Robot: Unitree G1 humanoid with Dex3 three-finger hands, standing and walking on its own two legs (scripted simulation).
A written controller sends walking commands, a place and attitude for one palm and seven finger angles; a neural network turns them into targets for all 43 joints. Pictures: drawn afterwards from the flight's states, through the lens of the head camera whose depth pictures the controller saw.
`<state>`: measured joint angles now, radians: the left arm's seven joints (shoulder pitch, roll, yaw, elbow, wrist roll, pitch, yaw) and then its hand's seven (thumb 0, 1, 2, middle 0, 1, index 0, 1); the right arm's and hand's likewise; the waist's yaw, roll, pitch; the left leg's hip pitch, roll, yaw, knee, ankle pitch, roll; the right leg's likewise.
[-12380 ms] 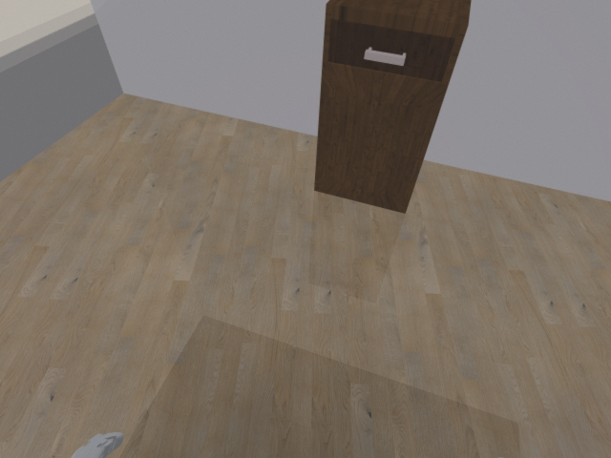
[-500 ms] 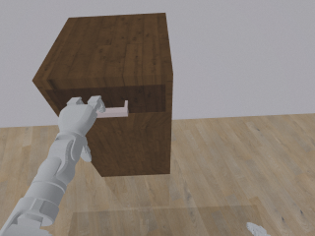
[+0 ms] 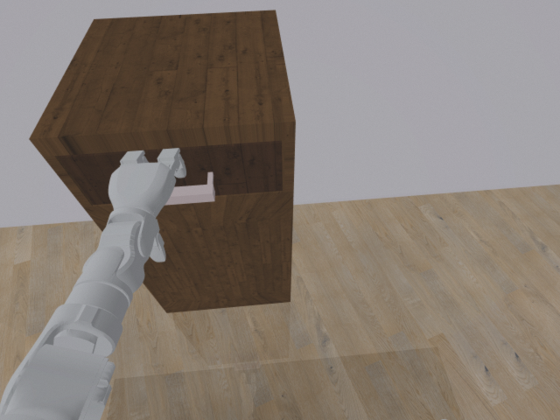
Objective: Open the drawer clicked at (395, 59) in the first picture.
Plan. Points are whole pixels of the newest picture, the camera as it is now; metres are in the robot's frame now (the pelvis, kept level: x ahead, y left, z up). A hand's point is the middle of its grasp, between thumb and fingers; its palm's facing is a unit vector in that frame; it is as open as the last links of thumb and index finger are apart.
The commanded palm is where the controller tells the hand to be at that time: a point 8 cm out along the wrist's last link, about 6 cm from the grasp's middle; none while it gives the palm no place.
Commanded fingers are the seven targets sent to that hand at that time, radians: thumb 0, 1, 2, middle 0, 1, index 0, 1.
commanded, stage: move the hooked fingers above the handle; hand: left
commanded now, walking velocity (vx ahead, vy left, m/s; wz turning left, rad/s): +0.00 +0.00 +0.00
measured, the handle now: (179, 187) +0.53 +0.21 -0.03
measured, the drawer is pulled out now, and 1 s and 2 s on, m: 0.00 0.00 0.00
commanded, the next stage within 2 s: none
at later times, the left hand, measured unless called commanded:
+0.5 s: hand (169, 188) +0.48 +0.21 +0.02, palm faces -0.04 -0.02 -1.00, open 13.8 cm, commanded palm +0.46 +0.21 +0.08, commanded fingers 0.00 -0.50 0.30 -0.30 -1.20 -0.30 -1.20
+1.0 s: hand (153, 193) +0.47 +0.23 +0.02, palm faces -0.04 -0.01 -1.00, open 13.8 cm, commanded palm +0.45 +0.21 +0.09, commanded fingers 0.00 -0.50 0.30 -0.30 -1.20 -0.30 -1.20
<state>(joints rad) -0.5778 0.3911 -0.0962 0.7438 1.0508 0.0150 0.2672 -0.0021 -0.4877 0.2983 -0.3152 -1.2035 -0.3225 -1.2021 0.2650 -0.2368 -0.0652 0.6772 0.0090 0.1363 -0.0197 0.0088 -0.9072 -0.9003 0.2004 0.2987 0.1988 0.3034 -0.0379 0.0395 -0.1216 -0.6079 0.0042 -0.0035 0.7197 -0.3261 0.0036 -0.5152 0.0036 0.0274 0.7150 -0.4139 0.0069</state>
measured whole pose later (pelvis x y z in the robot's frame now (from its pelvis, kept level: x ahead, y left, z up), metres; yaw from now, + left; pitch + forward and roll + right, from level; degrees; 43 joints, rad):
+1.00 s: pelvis +0.01 +0.00 -0.01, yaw -1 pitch +18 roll -1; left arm -0.76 0.44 -0.04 1.04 1.07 0.08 0.33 0.00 -0.49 0.30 -0.31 -1.20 -0.32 -1.20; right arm 0.31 -0.23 -0.07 0.69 0.00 0.14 0.00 0.01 -0.91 -0.90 0.20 0.30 0.20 0.30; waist -0.09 0.05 -0.16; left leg -0.73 0.02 0.00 0.77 -0.35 0.01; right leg -0.62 0.02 0.04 0.74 -0.42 0.01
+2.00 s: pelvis +0.01 +0.00 +0.00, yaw +0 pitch +16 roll -1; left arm -0.73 0.44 -0.12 0.95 1.00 0.02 0.17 0.00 -0.48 0.30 -0.31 -1.20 -0.32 -1.20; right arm 0.34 -0.24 -0.07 0.72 0.00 0.13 -0.04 0.01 -0.91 -0.90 0.20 0.30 0.20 0.30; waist -0.08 0.04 -0.15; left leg -0.68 0.02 -0.02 0.74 -0.34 0.00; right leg -0.57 0.02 0.01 0.70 -0.41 0.00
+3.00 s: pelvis +0.00 +0.00 -0.01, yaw +0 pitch +17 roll -1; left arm -0.77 0.41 -0.12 0.89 1.05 -0.13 0.24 0.00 -0.49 0.30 -0.32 -1.20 -0.32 -1.20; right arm 0.34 -0.25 -0.07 0.73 -0.01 0.10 -0.05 0.01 -0.91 -0.90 0.20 0.30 0.20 0.30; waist -0.10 0.04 -0.15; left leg -0.75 0.02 -0.03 0.80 -0.35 0.00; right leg -0.63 0.02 0.01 0.76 -0.43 0.00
